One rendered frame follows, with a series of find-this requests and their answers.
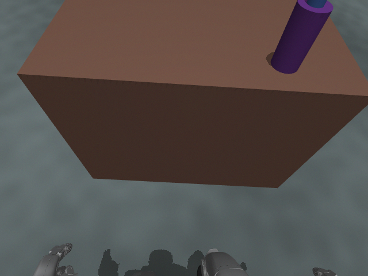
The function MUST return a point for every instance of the bottle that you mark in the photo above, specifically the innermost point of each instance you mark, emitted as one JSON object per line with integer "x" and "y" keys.
{"x": 305, "y": 23}

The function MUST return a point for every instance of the left robot hand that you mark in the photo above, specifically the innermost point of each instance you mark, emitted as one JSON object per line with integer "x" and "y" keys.
{"x": 48, "y": 266}

